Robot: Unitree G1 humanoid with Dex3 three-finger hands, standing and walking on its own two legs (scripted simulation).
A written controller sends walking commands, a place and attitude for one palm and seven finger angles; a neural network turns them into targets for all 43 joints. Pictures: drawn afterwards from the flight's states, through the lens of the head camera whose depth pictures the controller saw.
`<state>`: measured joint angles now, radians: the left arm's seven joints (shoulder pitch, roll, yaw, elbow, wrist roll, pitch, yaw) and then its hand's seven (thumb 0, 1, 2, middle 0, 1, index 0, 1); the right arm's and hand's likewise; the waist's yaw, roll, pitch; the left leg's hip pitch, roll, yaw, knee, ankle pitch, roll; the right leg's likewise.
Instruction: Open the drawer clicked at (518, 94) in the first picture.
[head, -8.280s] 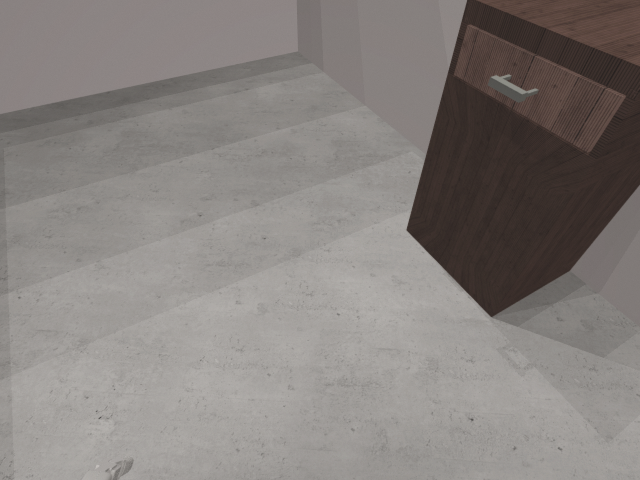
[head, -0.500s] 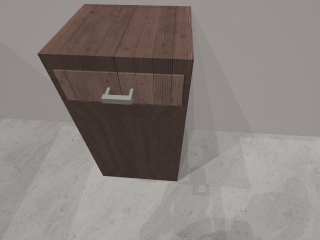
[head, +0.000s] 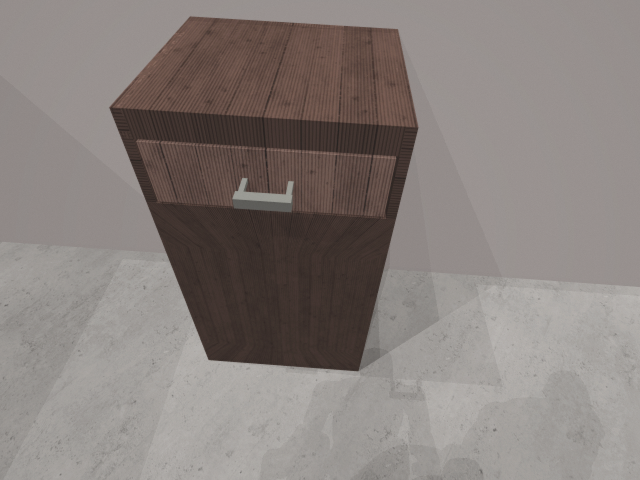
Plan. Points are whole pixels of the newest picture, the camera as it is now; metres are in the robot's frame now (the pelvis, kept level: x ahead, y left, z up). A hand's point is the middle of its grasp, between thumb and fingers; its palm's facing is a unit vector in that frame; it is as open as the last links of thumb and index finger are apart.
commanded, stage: look again from close up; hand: left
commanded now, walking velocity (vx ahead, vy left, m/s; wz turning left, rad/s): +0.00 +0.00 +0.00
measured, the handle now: (265, 193) +0.58 +0.14 +0.02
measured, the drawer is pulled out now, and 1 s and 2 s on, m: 0.00 0.00 0.00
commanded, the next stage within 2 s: shuffle to correct the standing spot in 0.06 s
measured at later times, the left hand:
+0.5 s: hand out of the picture +0.02 +0.13 -0.18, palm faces +0.01 -0.99 -0.16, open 7.4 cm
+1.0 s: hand out of the picture +0.07 +0.13 -0.17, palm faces +0.03 -0.97 -0.25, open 7.4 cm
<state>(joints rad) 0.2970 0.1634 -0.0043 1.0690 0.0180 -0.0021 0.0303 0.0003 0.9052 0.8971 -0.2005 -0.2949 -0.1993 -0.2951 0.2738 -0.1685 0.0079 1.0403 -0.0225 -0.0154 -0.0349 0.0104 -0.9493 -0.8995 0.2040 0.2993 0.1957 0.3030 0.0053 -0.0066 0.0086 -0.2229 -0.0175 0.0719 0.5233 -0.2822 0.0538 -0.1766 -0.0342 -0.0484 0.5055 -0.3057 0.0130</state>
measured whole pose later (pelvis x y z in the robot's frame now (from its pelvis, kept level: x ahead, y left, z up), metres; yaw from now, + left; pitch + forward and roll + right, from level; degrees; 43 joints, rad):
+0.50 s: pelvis +0.03 -0.03 -0.01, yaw +0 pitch +1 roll +0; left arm 0.33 0.14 0.01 1.08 0.03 -0.01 0.00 0.00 0.91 0.90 -0.20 -0.29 -0.20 -0.30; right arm 0.36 -0.15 -0.01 1.10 -0.03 -0.01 -0.03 0.01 -0.91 -0.90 0.21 0.30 0.20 0.30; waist -0.01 0.01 0.01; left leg -0.28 0.03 0.07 0.64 -0.40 0.04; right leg -0.22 0.01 -0.08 0.56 -0.36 -0.04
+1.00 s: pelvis +0.05 -0.05 -0.01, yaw -1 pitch +0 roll +1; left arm 0.28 0.14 0.01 1.01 0.03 -0.01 0.05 0.00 0.91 0.90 -0.20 -0.30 -0.20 -0.30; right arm 0.13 -0.14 -0.02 1.00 -0.01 0.02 -0.03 0.00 -0.91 -0.90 0.20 0.30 0.20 0.30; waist 0.02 0.03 0.04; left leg -0.34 0.02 0.09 0.60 -0.30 0.02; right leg -0.21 0.01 -0.09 0.59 -0.39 -0.06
